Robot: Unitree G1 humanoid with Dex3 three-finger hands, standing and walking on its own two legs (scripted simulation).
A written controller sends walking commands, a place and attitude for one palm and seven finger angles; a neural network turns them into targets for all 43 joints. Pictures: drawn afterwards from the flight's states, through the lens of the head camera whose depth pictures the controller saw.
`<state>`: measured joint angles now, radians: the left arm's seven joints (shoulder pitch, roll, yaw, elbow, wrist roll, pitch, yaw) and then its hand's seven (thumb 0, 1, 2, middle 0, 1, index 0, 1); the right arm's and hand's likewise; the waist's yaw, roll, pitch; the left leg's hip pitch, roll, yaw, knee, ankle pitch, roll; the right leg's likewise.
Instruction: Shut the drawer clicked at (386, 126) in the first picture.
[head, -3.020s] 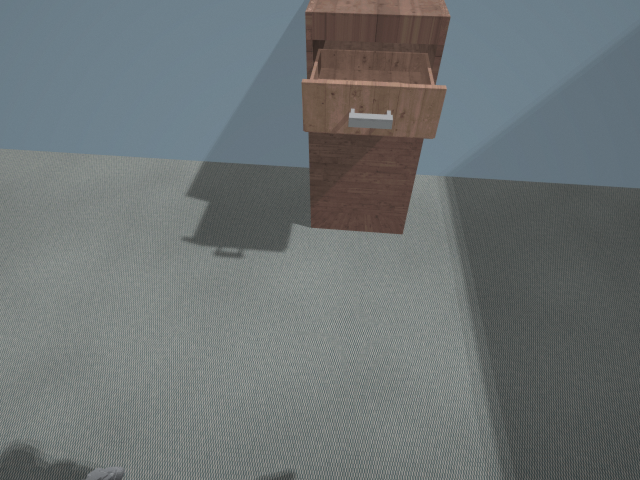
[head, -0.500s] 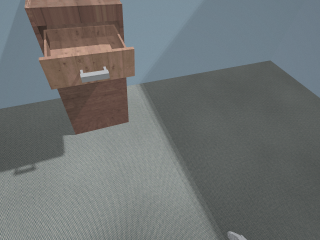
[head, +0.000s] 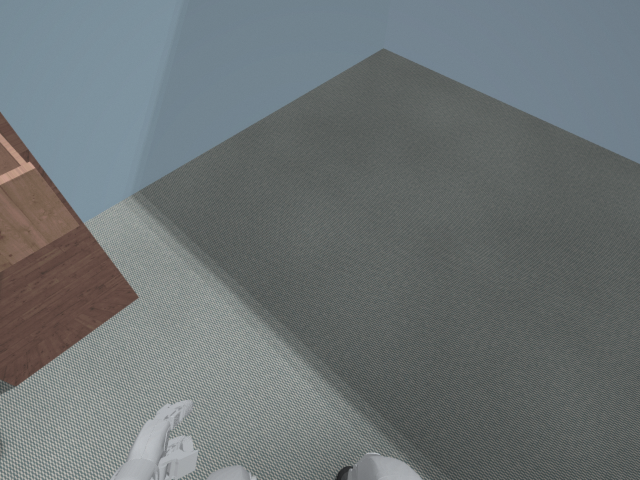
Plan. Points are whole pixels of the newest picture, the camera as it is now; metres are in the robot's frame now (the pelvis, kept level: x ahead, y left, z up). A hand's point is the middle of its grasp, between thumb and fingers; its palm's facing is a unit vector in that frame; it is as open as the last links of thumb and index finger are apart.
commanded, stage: walk to a spot facing it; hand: left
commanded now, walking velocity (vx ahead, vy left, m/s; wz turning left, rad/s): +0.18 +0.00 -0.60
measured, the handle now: out of the picture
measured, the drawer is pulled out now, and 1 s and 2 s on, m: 0.28 0.28 0.28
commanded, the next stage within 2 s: turn to face it in 0.90 s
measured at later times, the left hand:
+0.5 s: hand (132, 442) +0.20 +0.27 -0.16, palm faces -0.18 -0.97 -0.18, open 7.4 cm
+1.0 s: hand (242, 342) +0.33 +0.12 -0.13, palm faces -0.55 -0.79 -0.27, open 7.4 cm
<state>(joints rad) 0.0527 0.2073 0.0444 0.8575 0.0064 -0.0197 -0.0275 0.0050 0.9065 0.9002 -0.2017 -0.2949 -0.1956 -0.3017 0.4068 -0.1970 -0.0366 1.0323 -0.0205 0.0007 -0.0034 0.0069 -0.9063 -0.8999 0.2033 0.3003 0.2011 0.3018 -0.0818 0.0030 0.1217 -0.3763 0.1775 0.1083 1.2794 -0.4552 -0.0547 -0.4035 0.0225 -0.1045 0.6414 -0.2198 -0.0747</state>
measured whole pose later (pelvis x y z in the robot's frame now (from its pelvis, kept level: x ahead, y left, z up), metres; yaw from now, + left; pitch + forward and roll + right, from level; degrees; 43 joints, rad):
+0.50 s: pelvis +0.11 +0.07 +0.02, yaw -18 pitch -1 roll -3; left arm 0.29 0.26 0.11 0.94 0.02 0.07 -0.02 0.01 0.91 0.90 -0.20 -0.29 -0.19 -0.30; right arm 0.17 -0.14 0.00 0.87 -0.02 -0.03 -0.02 0.00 -0.90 -0.90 0.21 0.30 0.21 0.30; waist 0.05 -0.05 0.05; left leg -0.23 0.11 0.22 0.51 -0.26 0.04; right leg -0.51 -0.03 -0.02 1.19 -0.36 0.06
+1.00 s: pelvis +0.11 +0.03 +0.01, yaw -36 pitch +0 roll +0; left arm 0.14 0.21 0.07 0.88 0.01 0.03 0.01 0.01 0.90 0.90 -0.20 -0.30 -0.20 -0.30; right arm 0.25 -0.24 -0.07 0.95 -0.02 0.06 -0.02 0.01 -0.91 -0.90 0.20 0.30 0.20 0.30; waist -0.04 0.04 0.08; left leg -0.48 0.14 0.07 1.11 -0.43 -0.10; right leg -0.29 0.02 -0.03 0.56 -0.27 -0.04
